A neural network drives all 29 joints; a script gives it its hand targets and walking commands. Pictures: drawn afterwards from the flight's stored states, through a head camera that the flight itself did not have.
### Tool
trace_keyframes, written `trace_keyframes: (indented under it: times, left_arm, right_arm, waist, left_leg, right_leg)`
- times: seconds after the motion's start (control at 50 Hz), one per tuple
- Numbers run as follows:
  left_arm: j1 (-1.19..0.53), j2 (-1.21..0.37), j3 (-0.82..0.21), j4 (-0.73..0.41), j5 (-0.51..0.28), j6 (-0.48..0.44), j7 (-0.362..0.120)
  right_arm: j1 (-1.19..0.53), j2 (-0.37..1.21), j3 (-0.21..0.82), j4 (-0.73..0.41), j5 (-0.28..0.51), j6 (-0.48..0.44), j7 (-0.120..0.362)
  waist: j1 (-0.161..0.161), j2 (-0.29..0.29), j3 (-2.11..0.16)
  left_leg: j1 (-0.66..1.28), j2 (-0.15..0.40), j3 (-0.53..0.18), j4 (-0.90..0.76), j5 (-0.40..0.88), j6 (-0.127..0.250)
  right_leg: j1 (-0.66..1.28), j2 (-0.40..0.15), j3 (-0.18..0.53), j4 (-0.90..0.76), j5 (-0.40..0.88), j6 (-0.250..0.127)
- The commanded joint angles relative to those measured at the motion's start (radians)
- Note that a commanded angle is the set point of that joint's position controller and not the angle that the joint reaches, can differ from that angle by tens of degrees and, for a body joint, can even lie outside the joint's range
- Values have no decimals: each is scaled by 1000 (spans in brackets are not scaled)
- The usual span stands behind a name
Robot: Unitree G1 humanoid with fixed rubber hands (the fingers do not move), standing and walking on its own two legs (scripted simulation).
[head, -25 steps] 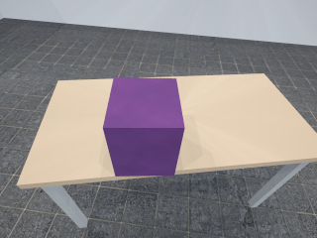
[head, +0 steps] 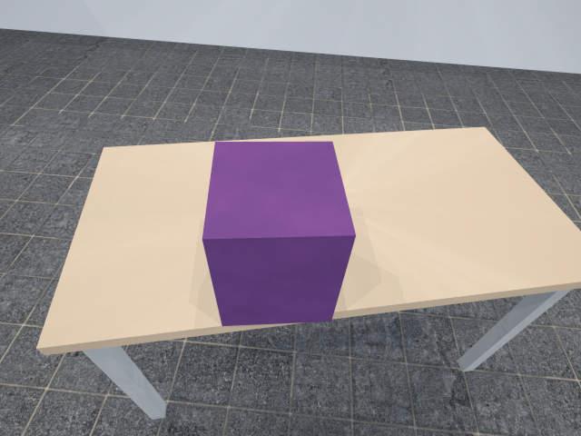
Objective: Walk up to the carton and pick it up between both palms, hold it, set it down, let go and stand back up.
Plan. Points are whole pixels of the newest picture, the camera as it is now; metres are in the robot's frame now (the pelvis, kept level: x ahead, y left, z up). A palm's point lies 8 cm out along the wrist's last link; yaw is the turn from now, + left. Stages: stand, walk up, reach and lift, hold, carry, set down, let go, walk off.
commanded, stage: walk up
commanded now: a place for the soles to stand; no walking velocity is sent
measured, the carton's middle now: (276, 236) +0.44 +0.04 +0.00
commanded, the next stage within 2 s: reach and lift in 0.72 s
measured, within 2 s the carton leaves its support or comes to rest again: neither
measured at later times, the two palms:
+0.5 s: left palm out of the picture +0.04 +0.26 -0.14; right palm out of the picture +0.04 -0.24 -0.14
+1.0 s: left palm (136, 392) +0.21 +0.24 -0.11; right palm out of the picture +0.16 -0.25 -0.13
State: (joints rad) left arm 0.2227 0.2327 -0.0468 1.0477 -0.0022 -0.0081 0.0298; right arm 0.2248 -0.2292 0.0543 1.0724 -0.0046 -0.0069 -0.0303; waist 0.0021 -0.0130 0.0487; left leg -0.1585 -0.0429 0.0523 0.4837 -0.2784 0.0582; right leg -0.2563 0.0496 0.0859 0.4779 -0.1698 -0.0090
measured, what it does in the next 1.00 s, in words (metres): stands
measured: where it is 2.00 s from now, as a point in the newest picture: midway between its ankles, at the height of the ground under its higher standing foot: outside the picture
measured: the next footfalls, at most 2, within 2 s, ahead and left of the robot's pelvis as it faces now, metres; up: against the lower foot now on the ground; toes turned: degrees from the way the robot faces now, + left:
none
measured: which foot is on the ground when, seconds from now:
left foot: down 0.00-1.00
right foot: down 0.00-1.00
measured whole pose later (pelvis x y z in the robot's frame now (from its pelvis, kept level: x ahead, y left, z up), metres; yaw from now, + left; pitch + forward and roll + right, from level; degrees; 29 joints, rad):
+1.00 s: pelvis -0.01 +0.01 -0.04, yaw -1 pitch -6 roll -2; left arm -0.07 0.21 0.05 0.47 0.18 0.62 -0.06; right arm -0.06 -0.25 -0.03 0.85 0.06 0.11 0.04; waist -0.03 0.01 0.19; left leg -0.29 0.01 0.05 0.88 -0.49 0.06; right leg -0.36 0.05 0.00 0.80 -0.33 0.00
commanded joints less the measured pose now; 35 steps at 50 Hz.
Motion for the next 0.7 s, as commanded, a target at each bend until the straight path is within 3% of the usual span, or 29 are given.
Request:
trace_keyframes:
  times: [0.0, 0.02, 0.04, 0.06, 0.1, 0.14, 0.18, 0.22, 0.24, 0.32, 0.38, 0.4, 0.44, 0.48, 0.52, 0.54, 0.56, 0.66, 0.68]
  left_arm:
    - [19, 126, 15, -20, -1, -8, 3]
    - [47, 112, 13, -13, 2, -8, 3]
    - [18, 140, 19, -21, 4, -7, 5]
    - [52, 117, 13, -13, 3, -7, 4]
    - [35, 137, 14, -2, 0, -3, 5]
    - [51, 130, 12, 3, -1, -2, 3]
    - [30, 123, 8, 4, 5, -5, 8]
    - [38, 131, 12, 10, 3, -5, 5]
    - [36, 134, 7, 14, 4, -8, 2]
    - [27, 111, -1, 7, 6, -6, 11]
    - [53, 121, -2, 19, 6, -6, 8]
    - [34, 132, 4, 11, 6, -7, 11]
    - [33, 127, 5, 10, 9, -8, 13]
    - [21, 131, 8, 5, 7, -10, 8]
    - [33, 130, 10, 8, 4, -8, 11]
    - [32, 130, 8, 5, 11, -8, 12]
    - [34, 126, 9, 4, 6, -7, 14]
    - [9, 125, 14, -19, 10, -7, 14]
    - [5, 147, 14, -23, 14, -5, 15]
  right_arm:
    - [35, -155, -27, -31, 3, -6, -2]
    - [31, -157, -28, -30, 1, -8, -4]
    - [35, -146, -24, -27, 5, -7, -3]
    - [17, -154, -25, -34, -1, -6, -3]
    - [32, -123, -16, -24, 4, -8, -2]
    - [4, -173, -31, -32, 3, -8, -3]
    - [12, -152, -21, -23, 10, -7, -5]
    - [28, -153, -24, -21, 0, -5, 0]
    - [21, -154, -25, -30, 6, -3, 0]
    - [12, -157, -33, -27, 7, 3, -3]
    - [3, -155, -28, -26, 4, 3, -3]
    - [14, -157, -32, -37, 9, 1, -5]
    - [-6, -164, -34, -30, 1, 0, -3]
    - [12, -173, -38, -28, 0, 2, -1]
    - [5, -180, -38, -38, 1, 3, 0]
    - [8, -166, -36, -37, 5, 5, -2]
    - [9, -168, -39, -42, 9, 6, -2]
    - [-10, -193, -45, -60, -2, 10, -5]
    - [14, -177, -40, -57, 5, 10, -5]
  waist:
    - [-12, -14, -13]
    - [11, 15, -11]
    - [-3, 38, 37]
    - [10, 39, 16]
    - [0, 20, -4]
    - [20, 36, -16]
    - [20, -1, 40]
    - [10, 13, 27]
    - [3, -12, 11]
    - [0, 29, 10]
    - [6, 23, 12]
    - [4, 7, 19]
    - [4, 20, 6]
    - [-3, -12, 1]
    - [8, -4, -21]
    - [6, 21, -4]
    - [4, -8, -15]
    - [13, 10, -24]
    - [-2, -29, -8]
  left_leg:
    - [-25, 183, -162, -159, 59, 30]
    - [-19, 175, -166, -168, 91, 26]
    - [-61, 188, -167, -171, 83, 34]
    - [-40, 187, -160, -180, 53, 36]
    - [-29, 184, -161, -197, 63, 25]
    - [-30, 196, -168, -208, 53, 25]
    - [-57, 183, -156, -199, 74, 35]
    - [-38, 169, -131, -187, 35, 33]
    - [-5, 165, -124, -174, 38, 31]
    - [-36, 203, -171, -215, 10, 33]
    - [-19, 191, -146, -205, -12, 46]
    - [-26, 213, -154, -213, 31, 42]
    - [0, 198, -124, -176, 67, 58]
    - [6, 191, -111, -175, 61, 41]
    - [10, 198, -116, -162, 121, 50]
    - [-14, 194, -119, -172, 85, 59]
    - [11, 198, -112, -158, 113, 53]
    - [11, 208, -86, -156, 162, 63]
    - [5, 210, -84, -163, 184, 54]
  right_leg:
    - [-7, -102, 92, -67, 56, -42]
    - [3, -104, 87, -63, 70, -37]
    - [-27, -102, 84, -54, 70, -43]
    - [-24, -104, 91, -70, 44, -41]
    - [-6, -105, 95, -61, 47, -42]
    - [13, -93, 78, -52, 35, -29]
    - [6, -98, 83, -64, 52, -34]
    - [-5, -102, 112, -85, 49, -43]
    - [-29, -102, 110, -77, 53, -46]
    - [-21, -91, 83, -40, 23, -30]
    - [-42, -94, 86, -41, 29, -33]
    - [-40, -90, 83, -34, 46, -29]
    - [-46, -92, 92, -44, 70, -37]
    - [-46, -91, 107, -36, 87, -37]
    - [-32, -88, 104, -19, 115, -40]
    - [-34, -93, 95, -16, 77, -43]
    - [-38, -88, 106, -10, 104, -38]
    - [-44, -81, 90, 16, 98, -36]
    - [-48, -88, 103, 21, 135, -37]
